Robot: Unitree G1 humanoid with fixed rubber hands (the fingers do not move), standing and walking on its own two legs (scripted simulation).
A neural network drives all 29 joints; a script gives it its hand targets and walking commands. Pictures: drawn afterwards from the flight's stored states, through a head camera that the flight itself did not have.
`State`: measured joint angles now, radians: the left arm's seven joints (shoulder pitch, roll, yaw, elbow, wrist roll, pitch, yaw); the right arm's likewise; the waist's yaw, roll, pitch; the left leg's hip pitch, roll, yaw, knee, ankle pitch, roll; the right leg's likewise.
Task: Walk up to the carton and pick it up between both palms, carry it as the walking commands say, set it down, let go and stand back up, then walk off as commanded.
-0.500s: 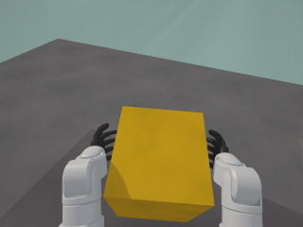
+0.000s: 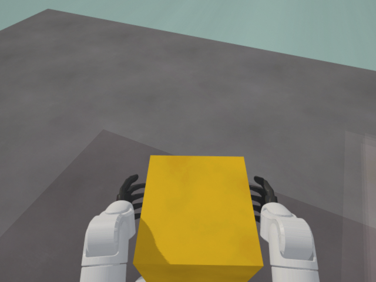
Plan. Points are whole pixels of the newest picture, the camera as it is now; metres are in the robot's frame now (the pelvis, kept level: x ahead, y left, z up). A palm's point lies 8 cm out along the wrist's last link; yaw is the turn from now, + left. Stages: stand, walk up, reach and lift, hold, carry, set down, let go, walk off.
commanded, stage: carry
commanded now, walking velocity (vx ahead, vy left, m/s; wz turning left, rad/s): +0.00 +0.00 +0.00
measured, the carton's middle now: (195, 226) +0.26 +0.01 -0.04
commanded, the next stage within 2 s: none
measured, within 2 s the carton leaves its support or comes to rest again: neither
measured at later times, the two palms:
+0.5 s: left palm (130, 199) +0.27 +0.14 +0.05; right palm (276, 204) +0.27 -0.15 +0.05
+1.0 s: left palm (111, 218) +0.23 +0.17 +0.05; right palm (266, 224) +0.23 -0.12 +0.06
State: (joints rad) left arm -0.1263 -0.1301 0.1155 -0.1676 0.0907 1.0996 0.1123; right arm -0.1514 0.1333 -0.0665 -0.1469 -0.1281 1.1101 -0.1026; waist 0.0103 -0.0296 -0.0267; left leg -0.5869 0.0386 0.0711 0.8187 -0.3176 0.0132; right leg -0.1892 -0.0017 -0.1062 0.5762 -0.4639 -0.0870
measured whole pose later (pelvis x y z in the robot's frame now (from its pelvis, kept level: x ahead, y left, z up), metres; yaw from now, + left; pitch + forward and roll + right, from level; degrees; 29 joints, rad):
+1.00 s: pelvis -0.03 +0.02 +0.00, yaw -1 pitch +2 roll -1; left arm -0.12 -0.13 0.08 -0.10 0.10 1.00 0.12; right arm -0.12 0.13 -0.09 -0.10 -0.14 1.00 -0.08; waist 0.00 0.01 -0.12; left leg -0.39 0.00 0.13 0.64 -0.30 0.07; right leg -0.22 0.01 -0.14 0.59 -0.41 -0.05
